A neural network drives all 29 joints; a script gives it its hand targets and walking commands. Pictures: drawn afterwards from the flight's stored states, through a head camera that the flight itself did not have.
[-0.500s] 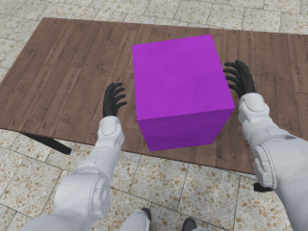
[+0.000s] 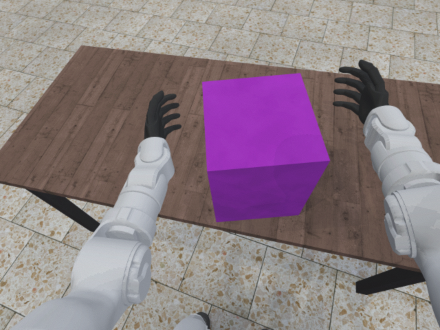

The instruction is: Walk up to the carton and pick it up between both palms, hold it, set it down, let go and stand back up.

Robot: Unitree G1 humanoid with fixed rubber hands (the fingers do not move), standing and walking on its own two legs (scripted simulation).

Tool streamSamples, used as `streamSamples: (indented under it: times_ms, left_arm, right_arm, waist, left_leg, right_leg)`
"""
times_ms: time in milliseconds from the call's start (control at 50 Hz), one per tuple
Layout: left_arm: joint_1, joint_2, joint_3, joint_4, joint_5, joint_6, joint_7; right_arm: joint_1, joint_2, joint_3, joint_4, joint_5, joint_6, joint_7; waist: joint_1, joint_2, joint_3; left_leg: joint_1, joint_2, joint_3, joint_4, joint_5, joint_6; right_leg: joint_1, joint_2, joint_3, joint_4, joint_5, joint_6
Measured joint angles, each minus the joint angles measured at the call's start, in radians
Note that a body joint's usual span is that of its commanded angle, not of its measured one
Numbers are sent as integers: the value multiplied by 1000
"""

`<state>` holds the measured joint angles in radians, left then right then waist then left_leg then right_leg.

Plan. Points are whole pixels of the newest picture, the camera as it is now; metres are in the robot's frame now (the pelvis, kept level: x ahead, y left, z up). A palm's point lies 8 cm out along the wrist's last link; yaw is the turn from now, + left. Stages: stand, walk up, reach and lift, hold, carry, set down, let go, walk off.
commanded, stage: set down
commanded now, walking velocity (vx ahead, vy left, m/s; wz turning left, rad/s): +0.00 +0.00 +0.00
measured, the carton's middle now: (254, 154) +0.47 +0.06 -0.04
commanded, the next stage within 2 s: none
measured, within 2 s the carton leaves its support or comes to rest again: neither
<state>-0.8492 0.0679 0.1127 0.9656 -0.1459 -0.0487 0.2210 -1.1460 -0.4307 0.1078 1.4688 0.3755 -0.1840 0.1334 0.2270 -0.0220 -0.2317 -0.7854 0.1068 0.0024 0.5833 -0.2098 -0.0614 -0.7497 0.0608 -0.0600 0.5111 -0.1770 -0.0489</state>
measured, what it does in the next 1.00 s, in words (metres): stands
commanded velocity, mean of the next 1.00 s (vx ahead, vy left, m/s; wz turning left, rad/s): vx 0.00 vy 0.00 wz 0.00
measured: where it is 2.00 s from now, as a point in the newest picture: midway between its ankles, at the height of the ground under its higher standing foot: outside the picture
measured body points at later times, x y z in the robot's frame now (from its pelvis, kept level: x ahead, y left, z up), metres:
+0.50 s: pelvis +0.00 +0.00 +0.02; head +0.08 +0.00 +0.46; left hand +0.40 +0.23 +0.09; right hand +0.51 -0.16 +0.12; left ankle +0.01 +0.15 -0.72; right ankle +0.02 -0.09 -0.72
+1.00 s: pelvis +0.00 +0.00 +0.02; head +0.07 +0.01 +0.46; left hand +0.35 +0.21 +0.05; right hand +0.44 -0.18 +0.06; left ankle +0.01 +0.15 -0.72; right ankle +0.02 -0.09 -0.72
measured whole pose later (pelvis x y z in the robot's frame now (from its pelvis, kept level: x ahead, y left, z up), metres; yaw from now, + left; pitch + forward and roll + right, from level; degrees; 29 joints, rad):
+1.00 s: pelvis +0.00 +0.00 +0.02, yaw +1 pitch +12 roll -1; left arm -0.40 -0.01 0.13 0.48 -0.02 0.06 0.20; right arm -0.68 -0.42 0.12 1.09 0.39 -0.24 0.16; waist 0.13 -0.01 -0.07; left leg -0.47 0.08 0.02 0.43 -0.17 -0.05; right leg -0.45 0.04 -0.05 0.40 -0.16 -0.04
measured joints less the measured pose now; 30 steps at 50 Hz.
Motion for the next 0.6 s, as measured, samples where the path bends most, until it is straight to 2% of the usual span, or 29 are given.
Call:
streamSamples:
  times_ms: [180, 320, 500, 600]
  left_arm:
    - [-31, 24, -1, -78, 2, 124, 18]
    - [-18, 18, 16, -130, 21, 191, 14]
    - [125, -18, 53, -242, 101, 202, -24]
    - [242, -39, 54, -303, 108, 174, -28]
  right_arm:
    - [-15, -6, -36, -61, -17, 93, 2]
    - [7, -20, -28, -110, -11, 140, -2]
    - [119, -20, 1, -154, 6, 104, 1]
    - [226, -4, -5, -213, -5, 62, -1]
  waist:
    - [-24, 4, 24]
    - [-33, 10, 43]
    - [-53, 20, 101]
    - [-70, 21, 128]
  left_leg:
    - [57, -7, -14, -57, 35, -4]
    - [122, -13, -8, -107, 53, -3]
    - [256, -18, -3, -163, 58, -3]
    - [292, -19, -2, -171, 55, -1]
  right_leg:
    - [60, -4, -15, -49, 24, -5]
    - [118, -9, -11, -84, 34, -3]
    - [247, -13, -8, -130, 33, -1]
    - [283, -13, -6, -138, 31, 0]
